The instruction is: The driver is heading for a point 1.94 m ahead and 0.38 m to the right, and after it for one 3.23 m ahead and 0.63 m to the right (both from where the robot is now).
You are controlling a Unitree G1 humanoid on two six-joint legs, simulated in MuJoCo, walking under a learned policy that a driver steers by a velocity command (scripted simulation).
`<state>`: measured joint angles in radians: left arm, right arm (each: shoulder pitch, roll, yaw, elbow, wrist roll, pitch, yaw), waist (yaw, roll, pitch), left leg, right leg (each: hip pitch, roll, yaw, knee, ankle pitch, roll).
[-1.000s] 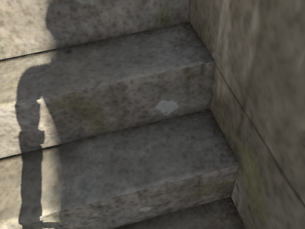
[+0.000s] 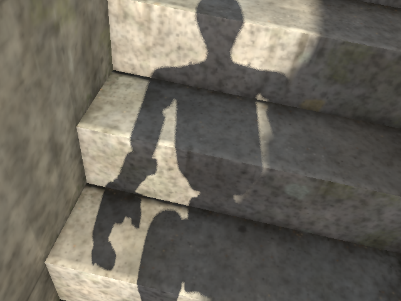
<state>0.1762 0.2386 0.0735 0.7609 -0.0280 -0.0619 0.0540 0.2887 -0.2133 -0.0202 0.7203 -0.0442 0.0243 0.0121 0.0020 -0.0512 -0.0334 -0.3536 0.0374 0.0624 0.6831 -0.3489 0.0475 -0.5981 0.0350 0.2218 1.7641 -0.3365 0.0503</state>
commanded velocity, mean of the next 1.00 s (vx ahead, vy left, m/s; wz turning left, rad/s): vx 0.15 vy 0.00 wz -0.23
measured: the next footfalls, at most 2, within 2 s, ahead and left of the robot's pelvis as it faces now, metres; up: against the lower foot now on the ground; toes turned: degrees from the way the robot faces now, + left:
right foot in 0.56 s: +0.21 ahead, -0.03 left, +0.21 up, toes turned -2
left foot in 0.98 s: +0.28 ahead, +0.25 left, +0.21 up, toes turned -9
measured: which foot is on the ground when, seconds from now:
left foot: down 0.00-0.58, up 0.60-0.96, down 0.98-1.00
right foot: up 0.00-0.54, down 0.56-0.96, up 0.98-1.00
